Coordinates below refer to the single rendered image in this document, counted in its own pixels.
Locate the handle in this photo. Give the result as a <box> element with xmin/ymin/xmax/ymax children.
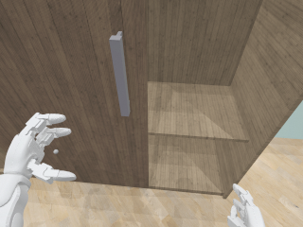
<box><xmin>109</xmin><ymin>31</ymin><xmax>131</xmax><ymax>116</ymax></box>

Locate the left robot forearm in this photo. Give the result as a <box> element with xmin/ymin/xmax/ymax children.
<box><xmin>0</xmin><ymin>173</ymin><xmax>31</xmax><ymax>227</ymax></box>

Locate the right robot hand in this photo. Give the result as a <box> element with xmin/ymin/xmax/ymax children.
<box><xmin>227</xmin><ymin>183</ymin><xmax>266</xmax><ymax>227</ymax></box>

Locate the left robot hand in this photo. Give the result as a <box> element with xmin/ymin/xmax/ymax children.
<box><xmin>3</xmin><ymin>113</ymin><xmax>77</xmax><ymax>184</ymax></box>

